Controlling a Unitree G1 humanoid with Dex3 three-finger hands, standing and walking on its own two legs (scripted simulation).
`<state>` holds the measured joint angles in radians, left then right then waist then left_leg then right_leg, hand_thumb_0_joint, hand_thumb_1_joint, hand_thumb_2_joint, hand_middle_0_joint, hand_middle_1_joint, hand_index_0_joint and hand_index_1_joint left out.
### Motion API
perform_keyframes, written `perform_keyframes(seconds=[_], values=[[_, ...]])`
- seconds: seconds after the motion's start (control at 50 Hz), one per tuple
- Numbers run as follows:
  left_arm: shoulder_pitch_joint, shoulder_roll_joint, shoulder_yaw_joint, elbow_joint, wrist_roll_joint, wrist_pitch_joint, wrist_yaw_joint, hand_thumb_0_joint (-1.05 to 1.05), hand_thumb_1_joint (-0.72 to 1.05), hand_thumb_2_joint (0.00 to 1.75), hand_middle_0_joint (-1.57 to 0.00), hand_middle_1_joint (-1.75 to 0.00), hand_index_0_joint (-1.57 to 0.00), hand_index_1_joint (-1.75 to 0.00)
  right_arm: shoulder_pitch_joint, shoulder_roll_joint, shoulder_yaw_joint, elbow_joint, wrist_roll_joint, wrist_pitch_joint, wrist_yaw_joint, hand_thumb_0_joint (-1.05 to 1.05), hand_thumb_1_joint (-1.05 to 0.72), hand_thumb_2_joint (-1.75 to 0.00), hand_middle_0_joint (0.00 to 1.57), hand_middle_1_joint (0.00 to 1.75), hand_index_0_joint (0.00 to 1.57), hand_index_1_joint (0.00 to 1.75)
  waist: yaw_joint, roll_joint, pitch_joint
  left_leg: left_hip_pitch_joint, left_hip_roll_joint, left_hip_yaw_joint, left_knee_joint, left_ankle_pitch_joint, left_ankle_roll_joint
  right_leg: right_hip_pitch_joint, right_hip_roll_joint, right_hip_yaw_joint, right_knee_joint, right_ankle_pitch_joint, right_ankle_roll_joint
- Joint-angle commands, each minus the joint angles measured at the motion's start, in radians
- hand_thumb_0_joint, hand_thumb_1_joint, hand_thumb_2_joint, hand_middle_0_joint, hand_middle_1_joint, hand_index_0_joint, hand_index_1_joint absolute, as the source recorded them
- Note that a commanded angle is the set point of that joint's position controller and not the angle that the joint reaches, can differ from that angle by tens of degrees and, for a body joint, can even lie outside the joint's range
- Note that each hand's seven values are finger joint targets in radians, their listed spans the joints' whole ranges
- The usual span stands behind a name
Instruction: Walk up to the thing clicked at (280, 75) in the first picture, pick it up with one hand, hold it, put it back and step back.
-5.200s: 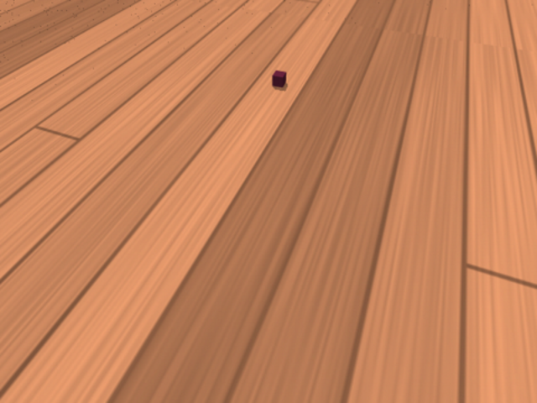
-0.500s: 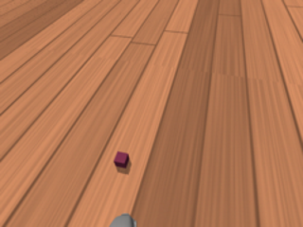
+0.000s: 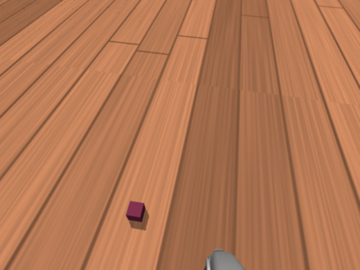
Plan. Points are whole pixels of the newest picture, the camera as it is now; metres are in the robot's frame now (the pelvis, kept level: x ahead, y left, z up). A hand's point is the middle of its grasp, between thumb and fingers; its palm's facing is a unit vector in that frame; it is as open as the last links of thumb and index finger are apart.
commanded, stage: walk up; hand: left
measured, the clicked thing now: (136, 211) +0.51 +0.22 -0.73
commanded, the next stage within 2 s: none
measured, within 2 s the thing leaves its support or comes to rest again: neither
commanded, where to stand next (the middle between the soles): +0.12 -0.02 m, yaw +1 degrees
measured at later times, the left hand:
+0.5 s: hand out of the picture +0.15 +0.25 -0.16, palm faces +0.02 -0.94 -0.33, open 7.4 cm
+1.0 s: hand out of the picture +0.11 +0.24 -0.15, palm faces +0.05 -0.93 -0.35, open 7.4 cm
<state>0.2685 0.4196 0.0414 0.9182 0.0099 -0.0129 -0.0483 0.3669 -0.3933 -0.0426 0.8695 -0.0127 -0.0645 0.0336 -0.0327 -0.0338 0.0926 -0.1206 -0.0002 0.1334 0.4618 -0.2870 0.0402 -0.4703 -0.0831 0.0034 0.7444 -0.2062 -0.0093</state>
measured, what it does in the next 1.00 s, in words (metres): steps on the spot: right foot, then left foot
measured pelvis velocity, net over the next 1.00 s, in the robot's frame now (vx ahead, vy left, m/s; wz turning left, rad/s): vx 0.08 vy -0.02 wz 0.04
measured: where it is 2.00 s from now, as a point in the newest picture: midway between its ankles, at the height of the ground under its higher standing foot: outside the picture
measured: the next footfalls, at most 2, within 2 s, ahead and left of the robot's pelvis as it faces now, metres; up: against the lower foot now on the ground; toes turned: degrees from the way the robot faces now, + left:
right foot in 0.08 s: +0.13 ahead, -0.14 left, +0.00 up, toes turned +0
left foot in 0.44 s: +0.14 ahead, +0.12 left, +0.00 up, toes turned +2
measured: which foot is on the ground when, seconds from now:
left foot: down 0.00-0.10, up 0.12-0.42, down 0.44-1.00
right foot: up 0.00-0.06, down 0.08-1.00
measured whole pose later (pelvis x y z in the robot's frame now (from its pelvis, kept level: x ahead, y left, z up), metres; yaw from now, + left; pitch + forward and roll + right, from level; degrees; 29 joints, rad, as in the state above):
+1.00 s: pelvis +0.08 -0.02 +0.01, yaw +2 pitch -3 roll +0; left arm 0.14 0.36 0.00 1.15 0.00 0.00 -0.02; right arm 0.06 -0.36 0.02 1.09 0.00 -0.03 0.02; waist 0.03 0.04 0.05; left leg -0.20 0.04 0.01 0.40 -0.16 -0.02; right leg -0.15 -0.02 -0.06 0.39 -0.20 0.00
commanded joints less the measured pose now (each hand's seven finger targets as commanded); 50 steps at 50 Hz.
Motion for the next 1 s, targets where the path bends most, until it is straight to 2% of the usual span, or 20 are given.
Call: perform_keyframes(seconds=[0.0,0.04,0.06,0.08,0.1,0.12,0.18,0.22,0.34,0.4,0.42,0.44,0.46,0.48,0.52,0.56,0.6,0.64,0.7,0.98], values=[[-0.035,0.112,0.036,-0.081,0.002,-0.044,0.024,0.00,0.90,0.90,-0.20,-0.30,-0.20,-0.30,-0.021,-0.238,-0.067,-0.065,0.010,-0.012,-0.030,0.00,-0.90,-0.90,0.20,0.30,0.20,0.30,0.012,0.127,-0.045,-0.033,0.235,-0.144,-0.001,0.654,0.140,0.131,0.044,-0.064,-0.135,0.024,-0.015],[0.027,0.131,0.044,-0.058,0.005,-0.054,0.036,0.00,0.90,0.90,-0.20,-0.30,-0.20,-0.30,-0.035,-0.219,-0.054,-0.067,0.023,-0.002,-0.034,0.00,-0.90,-0.90,0.20,0.30,0.20,0.30,0.051,0.053,-0.114,-0.040,0.179,-0.124,0.157,0.566,0.090,0.295,0.069,-0.058,-0.292,0.127,-0.039],[0.074,0.182,0.057,-0.052,0.007,-0.063,0.043,0.00,0.90,0.90,-0.20,-0.30,-0.20,-0.30,-0.019,-0.173,-0.035,-0.069,0.032,-0.003,-0.035,0.00,-0.90,-0.90,0.20,0.30,0.20,0.30,0.078,-0.042,-0.185,-0.078,0.138,-0.100,0.285,0.421,0.052,0.405,-0.009,0.030,-0.312,0.272,-0.070],[0.109,0.255,0.085,-0.061,0.010,-0.066,0.044,0.00,0.90,0.90,-0.20,-0.30,-0.20,-0.30,0.021,-0.136,-0.019,-0.090,0.032,-0.007,-0.033,0.00,-0.90,-0.90,0.20,0.30,0.20,0.30,0.080,-0.211,-0.269,-0.221,0.069,-0.063,0.468,0.077,0.023,0.531,-0.185,0.279,-0.311,0.240,-0.143],[0.079,0.270,0.081,-0.076,-0.002,-0.059,0.045,0.00,0.90,0.90,-0.20,-0.30,-0.20,-0.30,0.044,-0.150,-0.019,-0.070,0.025,0.005,-0.038,0.00,-0.90,-0.90,0.20,0.30,0.20,0.30,0.076,-0.210,-0.196,-0.360,-0.030,-0.086,0.533,-0.286,0.000,0.501,-0.307,0.480,-0.400,0.160,-0.240],[0.048,0.292,0.086,-0.077,-0.005,-0.051,0.043,0.00,0.90,0.90,-0.20,-0.30,-0.20,-0.30,0.019,-0.222,-0.042,-0.050,0.011,0.016,-0.049,0.00,-0.90,-0.90,0.20,0.30,0.20,0.30,0.082,-0.175,-0.149,-0.395,0.012,-0.127,0.590,-0.364,0.005,0.462,-0.337,0.526,-0.395,0.065,-0.298],[-0.008,0.226,0.062,-0.092,-0.008,-0.040,0.050,0.00,0.90,0.90,-0.20,-0.30,-0.20,-0.30,-0.009,-0.221,-0.046,-0.011,0.020,0.019,-0.041,0.00,-0.90,-0.90,0.20,0.30,0.20,0.30,0.054,-0.117,-0.066,-0.369,0.041,-0.179,0.560,-0.251,-0.010,0.310,-0.203,0.282,-0.420,0.038,-0.221],[-0.047,0.212,0.054,-0.099,0.001,-0.042,0.050,0.00,0.90,0.90,-0.20,-0.30,-0.20,-0.30,-0.002,-0.200,-0.038,0.007,0.015,0.021,-0.036,0.00,-0.90,-0.90,0.20,0.30,0.20,0.30,0.041,-0.143,-0.069,-0.337,0.029,-0.151,0.510,-0.166,-0.024,0.267,-0.151,0.193,-0.422,0.074,-0.206],[-0.109,0.192,0.051,-0.109,0.012,-0.016,0.044,0.00,0.90,0.90,-0.20,-0.30,-0.20,-0.30,-0.046,-0.172,-0.033,0.057,0.006,0.016,-0.043,0.00,-0.90,-0.90,0.20,0.30,0.20,0.30,0.047,-0.154,-0.069,-0.191,0.032,-0.095,0.233,-0.038,-0.052,0.163,-0.130,0.102,-0.376,0.013,-0.193],[-0.141,0.169,0.037,-0.105,-0.002,0.008,0.036,0.00,0.90,0.90,-0.20,-0.30,-0.20,-0.30,-0.034,-0.175,-0.039,0.086,-0.007,0.005,-0.054,0.00,-0.90,-0.90,0.20,0.30,0.20,0.30,0.015,-0.081,-0.094,-0.007,0.015,-0.094,0.071,0.114,-0.030,0.035,-0.136,0.105,-0.272,-0.061,-0.140],[-0.151,0.141,0.026,-0.099,-0.008,0.013,0.035,0.00,0.90,0.90,-0.20,-0.30,-0.20,-0.30,-0.034,-0.194,-0.044,0.088,-0.013,-0.001,-0.059,0.00,-0.90,-0.90,0.20,0.30,0.20,0.30,0.000,-0.008,-0.092,0.014,0.055,-0.156,-0.003,0.120,-0.020,0.004,-0.115,0.085,-0.237,-0.101,-0.103],[-0.127,0.098,0.013,-0.091,-0.019,0.019,0.034,0.00,0.90,0.90,-0.20,-0.30,-0.20,-0.30,-0.085,-0.244,-0.049,0.076,-0.021,-0.006,-0.060,0.00,-0.90,-0.90,0.20,0.30,0.20,0.30,0.033,0.143,-0.072,-0.031,0.186,-0.365,-0.104,0.032,0.012,-0.025,-0.028,0.039,-0.164,-0.193,-0.057],[-0.100,0.111,0.015,-0.069,-0.025,0.027,0.036,0.00,0.90,0.90,-0.20,-0.30,-0.20,-0.30,-0.168,-0.294,-0.049,0.046,-0.015,-0.011,-0.060,0.00,-0.90,-0.90,0.20,0.30,0.20,0.30,0.059,0.210,-0.057,-0.188,0.330,-0.567,-0.231,-0.169,0.100,0.068,0.051,-0.007,-0.073,-0.240,-0.023],[-0.096,0.172,0.039,-0.028,-0.019,0.034,0.042,0.00,0.90,0.90,-0.20,-0.30,-0.20,-0.30,-0.230,-0.322,-0.052,0.042,-0.010,-0.005,-0.056,0.00,-0.90,-0.90,0.20,0.30,0.20,0.30,0.055,0.206,-0.011,-0.347,0.360,-0.576,-0.248,-0.257,0.162,0.191,0.027,0.026,0.024,-0.282,-0.022],[-0.086,0.157,0.039,0.000,-0.015,0.028,0.032,0.00,0.90,0.90,-0.20,-0.30,-0.20,-0.30,-0.262,-0.258,-0.028,0.048,-0.014,-0.003,-0.055,0.00,-0.90,-0.90,0.20,0.30,0.20,0.30,0.076,0.180,-0.016,-0.323,0.256,-0.420,-0.199,-0.225,0.110,0.231,0.024,0.031,-0.068,-0.253,-0.032],[-0.071,0.145,0.031,0.035,-0.017,0.016,0.032,0.00,0.90,0.90,-0.20,-0.30,-0.20,-0.30,-0.272,-0.227,-0.015,0.060,-0.006,-0.004,-0.051,0.00,-0.90,-0.90,0.20,0.30,0.20,0.30,0.086,0.197,-0.068,-0.225,0.198,-0.320,-0.110,0.026,0.048,0.258,0.026,0.014,-0.228,-0.084,-0.027],[-0.085,0.151,0.027,0.055,-0.012,0.008,0.039,0.00,0.90,0.90,-0.20,-0.30,-0.20,-0.30,-0.261,-0.217,-0.010,0.076,0.004,-0.002,-0.046,0.00,-0.90,-0.90,0.20,0.30,0.20,0.30,0.073,0.183,-0.145,-0.161,0.176,-0.280,-0.045,0.175,0.022,0.333,0.014,0.031,-0.289,0.027,-0.023],[-0.139,0.152,0.015,0.067,-0.008,0.004,0.040,0.00,0.90,0.90,-0.20,-0.30,-0.20,-0.30,-0.239,-0.204,-0.004,0.095,0.009,0.006,-0.044,0.00,-0.90,-0.90,0.20,0.30,0.20,0.30,0.041,0.168,-0.150,-0.176,0.165,-0.290,-0.106,0.031,0.004,0.332,-0.003,0.054,-0.304,-0.043,-0.026],[-0.146,0.151,0.003,0.095,-0.011,0.003,0.031,0.00,0.90,0.90,-0.20,-0.30,-0.20,-0.30,-0.309,-0.214,-0.005,0.106,0.007,0.018,-0.042,0.00,-0.90,-0.90,0.20,0.30,0.20,0.30,0.047,0.131,-0.080,-0.161,0.147,-0.282,-0.149,-0.181,-0.005,0.255,-0.010,0.057,-0.361,-0.138,-0.023],[-0.203,0.148,0.005,0.169,-0.010,-0.020,0.042,0.00,0.90,0.90,-0.20,-0.30,-0.20,-0.30,-0.333,-0.179,0.004,0.194,0.012,0.020,-0.038,0.00,-0.90,-0.90,0.20,0.30,0.20,0.30,0.030,-0.020,-0.121,0.019,0.128,-0.216,-0.115,0.229,-0.023,0.270,-0.057,0.067,-0.481,0.064,-0.011]])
